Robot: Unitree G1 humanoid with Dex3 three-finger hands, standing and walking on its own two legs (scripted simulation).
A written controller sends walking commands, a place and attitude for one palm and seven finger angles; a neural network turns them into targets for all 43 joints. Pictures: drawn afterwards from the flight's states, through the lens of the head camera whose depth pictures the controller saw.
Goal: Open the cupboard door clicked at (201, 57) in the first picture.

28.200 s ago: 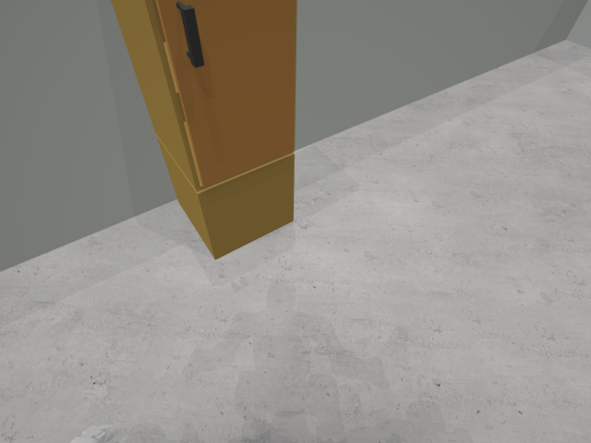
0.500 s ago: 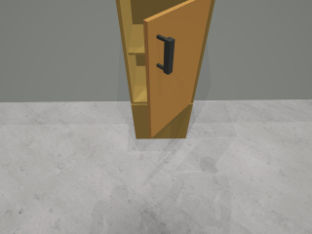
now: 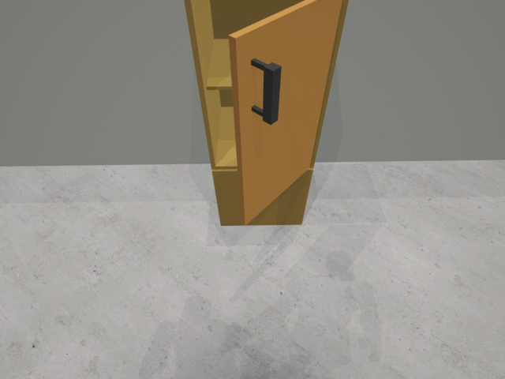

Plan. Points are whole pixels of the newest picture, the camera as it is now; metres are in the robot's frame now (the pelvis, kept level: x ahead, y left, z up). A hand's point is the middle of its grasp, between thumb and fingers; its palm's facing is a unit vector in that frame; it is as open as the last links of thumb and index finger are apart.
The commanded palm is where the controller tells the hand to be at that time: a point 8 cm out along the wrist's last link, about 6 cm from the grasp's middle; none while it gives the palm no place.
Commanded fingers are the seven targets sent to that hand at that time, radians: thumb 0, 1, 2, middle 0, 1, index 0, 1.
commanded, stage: walk to a spot facing it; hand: left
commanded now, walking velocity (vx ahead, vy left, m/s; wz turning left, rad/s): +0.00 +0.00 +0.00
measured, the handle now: (263, 91) +0.62 +0.01 +0.12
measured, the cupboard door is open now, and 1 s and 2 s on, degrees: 46 46 46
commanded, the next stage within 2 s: none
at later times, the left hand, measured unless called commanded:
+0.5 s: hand out of the picture +0.08 +0.17 -0.18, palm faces -0.14 -0.96 -0.26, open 7.4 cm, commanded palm none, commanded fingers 0.00 0.90 0.90 -0.20 -0.30 -0.20 -0.30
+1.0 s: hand out of the picture +0.12 +0.17 -0.18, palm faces -0.34 -0.90 -0.27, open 7.4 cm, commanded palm none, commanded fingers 0.00 0.90 0.90 -0.20 -0.30 -0.20 -0.30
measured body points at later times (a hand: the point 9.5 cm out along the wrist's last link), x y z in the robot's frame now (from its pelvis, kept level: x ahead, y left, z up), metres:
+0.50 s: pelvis -0.01 -0.02 -0.02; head +0.04 -0.04 +0.43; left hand +0.09 +0.22 -0.16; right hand -0.01 -0.27 -0.18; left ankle +0.01 +0.11 -0.75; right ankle -0.03 -0.10 -0.74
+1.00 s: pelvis +0.01 -0.01 -0.01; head +0.06 -0.03 +0.44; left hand +0.14 +0.22 -0.16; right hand +0.04 -0.29 -0.14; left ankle +0.05 +0.13 -0.74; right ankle -0.03 -0.10 -0.75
